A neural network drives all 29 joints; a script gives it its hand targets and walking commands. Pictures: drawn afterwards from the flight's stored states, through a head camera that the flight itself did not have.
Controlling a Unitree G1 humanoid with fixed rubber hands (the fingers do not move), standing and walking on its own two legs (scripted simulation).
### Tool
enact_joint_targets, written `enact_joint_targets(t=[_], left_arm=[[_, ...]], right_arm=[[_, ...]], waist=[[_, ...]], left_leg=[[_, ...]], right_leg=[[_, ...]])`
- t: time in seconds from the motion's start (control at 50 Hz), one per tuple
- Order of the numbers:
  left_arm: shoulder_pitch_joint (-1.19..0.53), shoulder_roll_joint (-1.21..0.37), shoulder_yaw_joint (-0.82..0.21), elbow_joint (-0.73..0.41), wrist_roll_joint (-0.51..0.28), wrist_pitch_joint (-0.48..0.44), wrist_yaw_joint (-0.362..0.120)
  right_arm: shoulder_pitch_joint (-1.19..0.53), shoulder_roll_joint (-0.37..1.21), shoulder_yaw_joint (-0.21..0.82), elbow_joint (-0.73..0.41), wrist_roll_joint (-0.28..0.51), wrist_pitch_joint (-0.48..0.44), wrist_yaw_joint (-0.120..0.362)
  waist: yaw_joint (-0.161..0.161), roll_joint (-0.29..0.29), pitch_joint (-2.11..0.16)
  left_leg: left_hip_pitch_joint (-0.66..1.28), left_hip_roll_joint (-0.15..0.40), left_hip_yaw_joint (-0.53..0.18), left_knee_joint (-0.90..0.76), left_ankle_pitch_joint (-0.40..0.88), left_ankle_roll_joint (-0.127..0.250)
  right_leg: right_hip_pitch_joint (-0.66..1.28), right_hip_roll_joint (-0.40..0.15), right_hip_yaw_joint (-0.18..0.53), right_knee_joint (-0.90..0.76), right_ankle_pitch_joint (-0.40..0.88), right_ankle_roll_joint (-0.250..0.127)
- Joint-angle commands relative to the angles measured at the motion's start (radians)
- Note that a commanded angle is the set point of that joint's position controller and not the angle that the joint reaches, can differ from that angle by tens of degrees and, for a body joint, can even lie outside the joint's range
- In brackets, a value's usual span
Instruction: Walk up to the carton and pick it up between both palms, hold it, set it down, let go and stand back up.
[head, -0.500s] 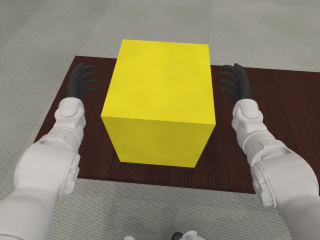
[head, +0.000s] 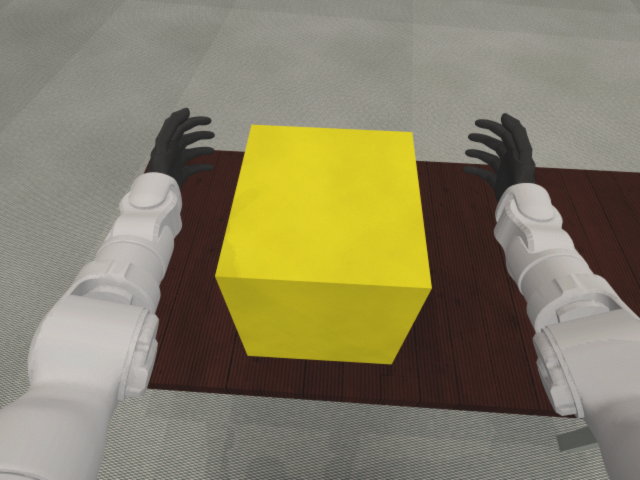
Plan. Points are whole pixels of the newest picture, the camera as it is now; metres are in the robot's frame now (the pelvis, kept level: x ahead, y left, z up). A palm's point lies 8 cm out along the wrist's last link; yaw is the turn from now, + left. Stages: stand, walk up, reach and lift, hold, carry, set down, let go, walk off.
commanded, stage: set down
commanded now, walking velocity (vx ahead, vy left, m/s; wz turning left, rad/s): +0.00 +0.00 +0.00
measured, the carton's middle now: (325, 250) +0.46 +0.01 -0.05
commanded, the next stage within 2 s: none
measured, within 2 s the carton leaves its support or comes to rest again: neither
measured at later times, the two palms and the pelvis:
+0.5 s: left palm (154, 253) +0.37 +0.21 +0.08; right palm (500, 265) +0.36 -0.20 +0.07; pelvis -0.01 +0.01 +0.01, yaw -1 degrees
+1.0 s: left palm (142, 330) +0.30 +0.23 +0.02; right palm (497, 343) +0.29 -0.21 +0.00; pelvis -0.02 -0.01 +0.01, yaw +1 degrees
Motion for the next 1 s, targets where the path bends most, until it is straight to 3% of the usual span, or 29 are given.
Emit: enact_joint_targets(t=[0.0,0.08,0.16,0.2,0.26,0.3,0.36,0.38,0.4,0.48,0.56,0.58,0.64,0.68,0.7,0.72,0.74,0.76,0.78,0.8,0.84,0.86,0.9,0.98], left_arm=[[-0.289,0.169,0.087,-0.112,0.05,0.005,0.001],[-0.257,0.149,0.087,-0.172,0.043,0.003,0.0],[-0.213,0.117,0.087,-0.225,0.057,0.028,-0.002],[-0.174,0.093,0.073,-0.274,0.055,0.034,-0.003],[-0.059,0.052,0.101,-0.356,0.077,0.046,-0.004],[-0.053,0.046,0.113,-0.406,0.099,0.047,-0.001],[0.117,-0.002,0.149,-0.442,0.143,0.05,0.0],[0.068,0.02,0.158,-0.454,0.146,0.043,0.002],[0.149,0.009,0.178,-0.446,0.157,0.034,0.005],[0.137,0.005,0.166,-0.457,0.14,-0.029,0.025],[0.227,-0.028,0.137,-0.404,0.123,-0.1,0.034],[0.132,0.012,0.128,-0.407,0.102,-0.115,0.034],[0.063,0.037,0.101,-0.372,0.073,-0.159,0.051],[0.171,0.022,0.092,-0.364,0.076,-0.175,0.055],[0.068,0.065,0.095,-0.369,0.067,-0.181,0.054],[0.144,0.043,0.096,-0.346,0.066,-0.186,0.059],[0.071,0.082,0.098,-0.334,0.061,-0.187,0.061],[0.162,0.046,0.091,-0.32,0.07,-0.187,0.06],[0.367,0.002,0.101,-0.301,0.104,-0.189,0.044],[0.311,0.058,0.138,-0.325,0.114,-0.191,0.027],[0.452,0.034,0.158,-0.293,0.133,-0.196,-0.002],[0.379,0.063,0.162,-0.283,0.127,-0.202,-0.012],[0.452,0.025,0.16,-0.28,0.131,-0.23,-0.029],[0.499,0.011,0.135,-0.364,0.104,-0.33,-0.027]], right_arm=[[-0.274,-0.127,0.0,-0.11,0.017,-0.001,-0.003],[-0.24,-0.088,0.02,-0.193,0.032,0.015,0.002],[-0.196,-0.08,0.016,-0.213,0.035,0.028,0.0],[-0.139,-0.08,-0.007,-0.236,0.012,0.029,-0.004],[-0.043,-0.085,-0.053,-0.29,-0.029,0.002,-0.021],[-0.02,-0.091,-0.09,-0.302,-0.058,-0.01,-0.03],[0.129,-0.06,-0.099,-0.31,-0.095,-0.03,-0.04],[0.068,-0.067,-0.121,-0.34,-0.113,-0.036,-0.047],[0.159,-0.046,-0.123,-0.34,-0.123,-0.04,-0.048],[0.175,0.02,-0.14,-0.39,-0.151,-0.051,-0.038],[0.276,0.075,-0.13,-0.367,-0.166,-0.077,-0.012],[0.184,0.059,-0.148,-0.389,-0.171,-0.082,-0.01],[0.112,0.053,-0.163,-0.42,-0.18,-0.102,-0.007],[0.241,0.082,-0.141,-0.404,-0.166,-0.12,-0.009],[0.129,0.048,-0.163,-0.414,-0.171,-0.125,-0.015],[0.187,0.06,-0.156,-0.4,-0.172,-0.138,-0.021],[0.113,0.045,-0.164,-0.405,-0.179,-0.138,-0.026],[0.218,0.057,-0.139,-0.368,-0.17,-0.143,-0.029],[0.407,0.088,-0.113,-0.326,-0.163,-0.161,-0.037],[0.322,0.069,-0.111,-0.347,-0.167,-0.175,-0.047],[0.447,0.08,-0.085,-0.292,-0.164,-0.193,-0.06],[0.376,0.081,-0.106,-0.306,-0.178,-0.196,-0.066],[0.461,0.139,-0.088,-0.308,-0.188,-0.217,-0.063],[0.513,0.164,-0.11,-0.375,-0.222,-0.29,-0.041]], waist=[[0.014,-0.041,-0.469],[0.017,-0.047,-0.446],[0.017,0.014,-0.372],[0.0,0.022,-0.365],[0.004,0.051,-0.395],[-0.008,0.072,-0.388],[-0.001,0.049,-0.305],[0.002,0.042,-0.293],[0.007,0.015,-0.25],[0.004,-0.022,-0.141],[0.0,-0.022,-0.104],[-0.003,-0.008,-0.12],[-0.007,0.025,-0.176],[0.012,0.029,-0.21],[-0.004,0.044,-0.249],[0.012,0.045,-0.262],[0.008,0.056,-0.29],[0.011,0.031,-0.278],[0.005,0.021,-0.241],[0.009,0.028,-0.25],[0.002,-0.024,-0.159],[-0.005,-0.024,-0.141],[0.003,-0.05,-0.075],[-0.006,-0.032,-0.04]], left_leg=[[0.075,-0.04,0.014,-0.07,0.453,-0.029],[0.119,-0.034,0.01,-0.088,0.476,-0.025],[0.251,-0.029,0.007,-0.104,0.501,-0.033],[0.311,-0.027,0.01,-0.102,0.51,-0.041],[0.393,-0.033,0.013,-0.093,0.595,-0.066],[0.423,-0.035,0.016,-0.105,0.564,-0.075],[0.449,-0.036,0.011,-0.123,0.566,-0.085],[0.415,-0.039,0.019,-0.131,0.527,-0.08],[0.405,-0.038,0.016,-0.139,0.488,-0.076],[0.294,-0.04,0.01,-0.167,0.274,-0.045],[0.271,-0.036,-0.009,-0.172,0.192,-0.022],[0.241,-0.038,-0.004,-0.168,0.144,-0.023],[0.176,-0.04,-0.011,-0.151,0.05,-0.015],[0.199,-0.037,-0.028,-0.147,0.071,-0.015],[0.159,-0.043,-0.01,-0.13,0.077,-0.019],[0.161,-0.038,-0.025,-0.124,0.09,-0.02],[0.13,-0.044,-0.009,-0.118,0.083,-0.021],[0.144,-0.042,-0.019,-0.119,0.107,-0.021],[0.201,-0.046,-0.012,-0.121,0.196,-0.023],[0.185,-0.052,0.004,-0.113,0.258,-0.028],[0.18,-0.053,0.004,-0.113,0.306,-0.025],[0.163,-0.053,0.007,-0.125,0.254,-0.023],[0.179,-0.046,0.0,-0.14,0.22,-0.015],[0.208,-0.042,-0.011,-0.131,0.191,-0.015]], right_leg=[[0.614,0.013,0.076,0.022,0.485,0.056],[0.616,0.014,0.078,-0.005,0.487,0.047],[0.548,0.022,0.072,-0.051,0.401,0.033],[0.517,0.027,0.063,-0.071,0.362,0.021],[0.519,0.041,0.055,-0.087,0.389,0.019],[0.514,0.045,0.052,-0.097,0.34,0.011],[0.55,0.05,0.048,-0.11,0.341,0.013],[0.542,0.048,0.044,-0.112,0.311,0.015],[0.568,0.046,0.05,-0.11,0.284,0.014],[0.528,0.03,0.058,-0.117,0.102,0.013],[0.493,0.015,0.074,-0.104,0.028,0.003],[0.451,0.009,0.078,-0.099,-0.012,0.004],[0.441,-0.001,0.094,-0.076,-0.105,-0.004],[0.474,-0.01,0.105,-0.066,-0.066,-0.009],[0.462,-0.013,0.096,-0.054,-0.06,-0.005],[0.477,-0.01,0.106,-0.04,-0.039,-0.006],[0.473,-0.015,0.101,-0.035,-0.05,-0.003],[0.51,-0.017,0.11,-0.031,-0.022,-0.006],[0.564,-0.009,0.113,-0.047,0.074,-0.003],[0.579,-0.008,0.104,-0.046,0.131,0.01],[0.608,-0.005,0.117,-0.055,0.165,0.016],[0.589,-0.009,0.108,-0.062,0.116,0.025],[0.591,-0.019,0.117,-0.09,0.068,0.017],[0.533,-0.02,0.105,-0.097,0.006,0.006]])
